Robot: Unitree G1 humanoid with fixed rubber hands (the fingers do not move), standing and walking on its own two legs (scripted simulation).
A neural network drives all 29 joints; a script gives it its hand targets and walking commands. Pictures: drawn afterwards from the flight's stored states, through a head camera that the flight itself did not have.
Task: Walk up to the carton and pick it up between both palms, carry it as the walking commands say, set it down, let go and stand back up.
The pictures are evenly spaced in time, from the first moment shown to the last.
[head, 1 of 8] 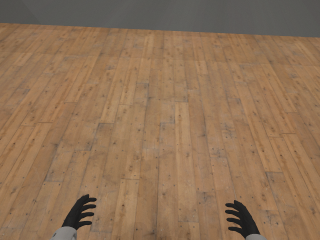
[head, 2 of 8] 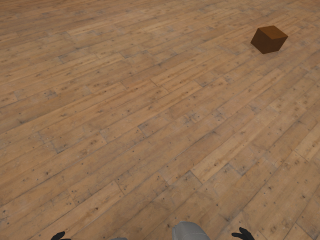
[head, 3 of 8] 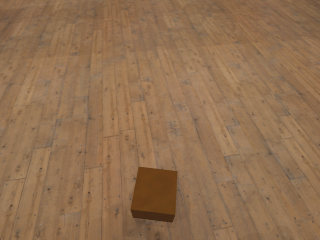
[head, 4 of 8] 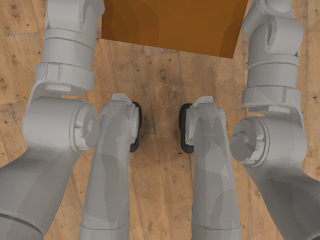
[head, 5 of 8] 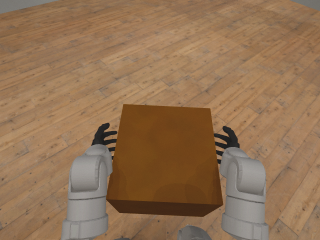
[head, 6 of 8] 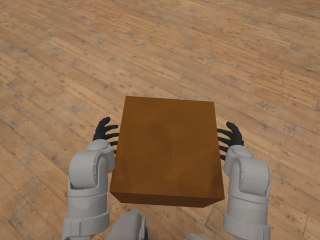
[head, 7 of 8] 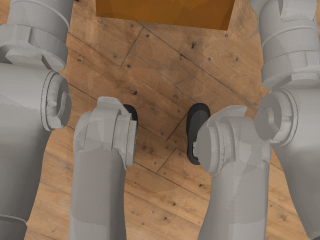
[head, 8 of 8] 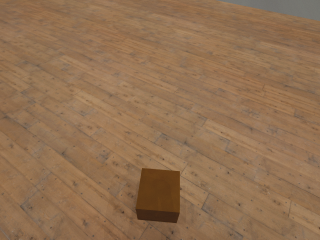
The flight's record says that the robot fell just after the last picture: no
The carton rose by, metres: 0.68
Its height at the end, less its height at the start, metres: +0.00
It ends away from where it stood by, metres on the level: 1.44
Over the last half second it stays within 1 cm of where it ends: yes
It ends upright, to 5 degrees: yes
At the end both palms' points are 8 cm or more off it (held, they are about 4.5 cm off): yes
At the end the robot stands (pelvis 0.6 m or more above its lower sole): yes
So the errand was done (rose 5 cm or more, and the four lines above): yes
